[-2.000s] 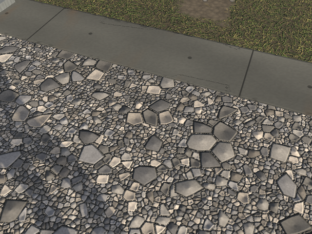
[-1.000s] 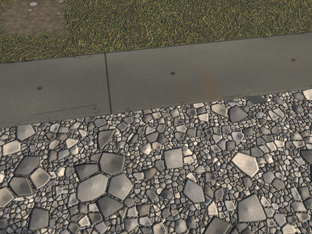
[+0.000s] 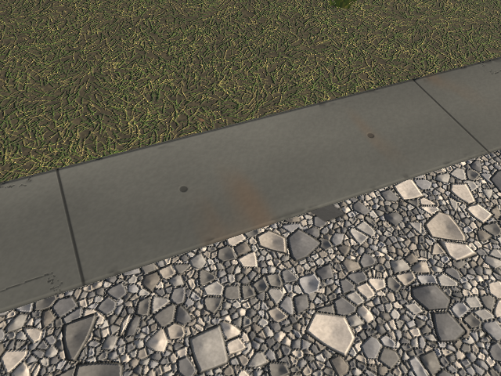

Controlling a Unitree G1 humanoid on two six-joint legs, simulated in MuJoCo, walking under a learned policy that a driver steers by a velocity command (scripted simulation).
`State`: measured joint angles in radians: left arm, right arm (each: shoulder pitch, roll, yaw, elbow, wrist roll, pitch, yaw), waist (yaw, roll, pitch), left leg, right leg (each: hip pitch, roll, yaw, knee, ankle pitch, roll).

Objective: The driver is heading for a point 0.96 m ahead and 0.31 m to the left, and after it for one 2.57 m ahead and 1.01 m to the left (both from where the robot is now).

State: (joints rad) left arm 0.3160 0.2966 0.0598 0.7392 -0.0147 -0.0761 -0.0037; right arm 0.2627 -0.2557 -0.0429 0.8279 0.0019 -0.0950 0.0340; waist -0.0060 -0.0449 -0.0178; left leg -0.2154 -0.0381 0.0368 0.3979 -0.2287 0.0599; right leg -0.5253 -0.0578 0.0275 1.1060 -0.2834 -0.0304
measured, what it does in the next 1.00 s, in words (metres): walks ahead, turning left: right foot, then left foot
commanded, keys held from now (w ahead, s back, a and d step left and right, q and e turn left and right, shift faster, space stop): w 0.36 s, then w+q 0.64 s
